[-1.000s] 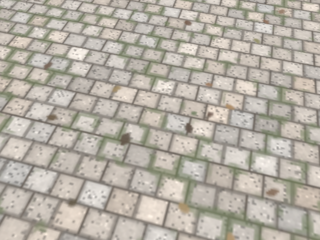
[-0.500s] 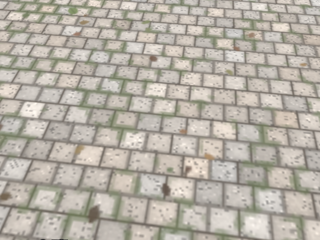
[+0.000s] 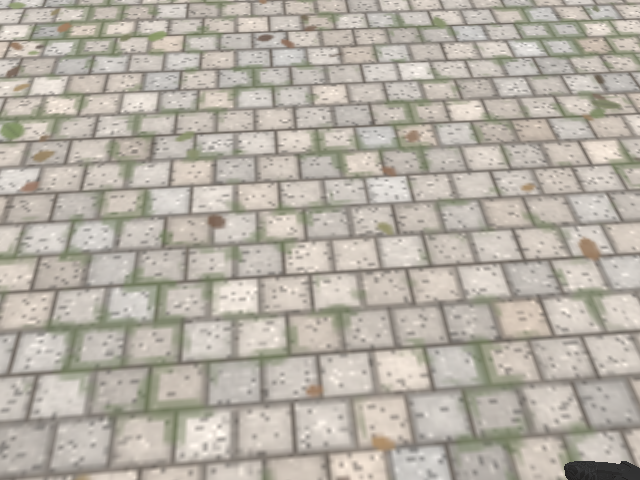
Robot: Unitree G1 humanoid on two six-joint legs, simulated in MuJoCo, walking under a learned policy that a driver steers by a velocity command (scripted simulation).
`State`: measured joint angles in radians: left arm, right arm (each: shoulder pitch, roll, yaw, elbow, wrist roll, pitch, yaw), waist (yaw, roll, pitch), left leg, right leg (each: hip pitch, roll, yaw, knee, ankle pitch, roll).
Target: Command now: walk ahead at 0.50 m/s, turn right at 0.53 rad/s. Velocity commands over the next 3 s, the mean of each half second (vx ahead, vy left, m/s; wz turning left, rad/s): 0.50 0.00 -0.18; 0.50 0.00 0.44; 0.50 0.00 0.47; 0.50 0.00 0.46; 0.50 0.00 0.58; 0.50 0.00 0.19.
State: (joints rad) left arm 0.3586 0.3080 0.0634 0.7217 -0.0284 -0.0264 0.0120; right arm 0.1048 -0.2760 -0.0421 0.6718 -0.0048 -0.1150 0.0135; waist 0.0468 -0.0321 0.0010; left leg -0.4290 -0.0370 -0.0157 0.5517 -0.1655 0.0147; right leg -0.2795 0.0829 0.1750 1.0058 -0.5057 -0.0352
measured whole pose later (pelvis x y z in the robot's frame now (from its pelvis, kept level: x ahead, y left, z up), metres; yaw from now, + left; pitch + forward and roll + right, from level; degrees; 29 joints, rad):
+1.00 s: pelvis +0.53 -0.01 -0.01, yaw +12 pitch +1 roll -1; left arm 0.30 0.29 0.07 0.84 -0.01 -0.05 0.01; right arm 0.10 -0.29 -0.07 0.68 0.03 -0.03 0.04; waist 0.03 0.01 0.07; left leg -0.51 -0.03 0.05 0.66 -0.18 0.10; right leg -0.12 -0.07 -0.12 0.95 -0.48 0.03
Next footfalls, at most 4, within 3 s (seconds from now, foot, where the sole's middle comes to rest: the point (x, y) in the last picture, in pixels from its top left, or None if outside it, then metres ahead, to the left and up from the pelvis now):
0.42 right None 0.37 -0.17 -0.76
0.94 left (304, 401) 0.65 0.09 -0.76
1.42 right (355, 281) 0.98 -0.02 -0.76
1.98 left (218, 237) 1.11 0.35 -0.76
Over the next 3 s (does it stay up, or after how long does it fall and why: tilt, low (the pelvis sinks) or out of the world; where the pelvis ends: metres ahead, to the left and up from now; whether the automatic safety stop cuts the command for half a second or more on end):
stays up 1.36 0.61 0.00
